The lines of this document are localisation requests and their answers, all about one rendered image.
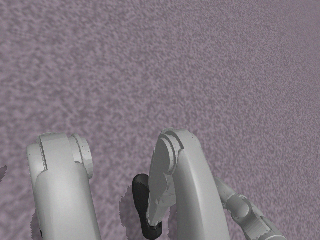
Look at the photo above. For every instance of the right robot arm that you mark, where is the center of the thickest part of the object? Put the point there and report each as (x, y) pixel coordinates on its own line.
(251, 219)

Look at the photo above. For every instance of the right robot foot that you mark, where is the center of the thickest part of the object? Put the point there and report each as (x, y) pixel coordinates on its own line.
(141, 192)

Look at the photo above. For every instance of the right robot hand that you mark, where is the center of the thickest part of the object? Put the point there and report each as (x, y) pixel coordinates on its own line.
(225, 191)

